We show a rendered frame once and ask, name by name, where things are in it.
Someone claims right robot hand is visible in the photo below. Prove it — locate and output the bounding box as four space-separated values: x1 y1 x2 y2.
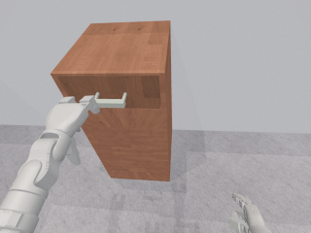
228 193 266 233

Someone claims cabinet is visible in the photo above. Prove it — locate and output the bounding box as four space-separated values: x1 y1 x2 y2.
51 20 172 182

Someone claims left robot hand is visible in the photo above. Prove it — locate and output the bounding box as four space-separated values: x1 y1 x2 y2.
45 95 100 165

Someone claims drawer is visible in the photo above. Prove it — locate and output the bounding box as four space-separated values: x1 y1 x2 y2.
58 76 161 109

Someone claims left robot forearm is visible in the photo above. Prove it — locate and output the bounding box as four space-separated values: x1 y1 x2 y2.
0 129 72 233

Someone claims handle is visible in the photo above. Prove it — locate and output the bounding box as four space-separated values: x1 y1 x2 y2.
94 92 127 109

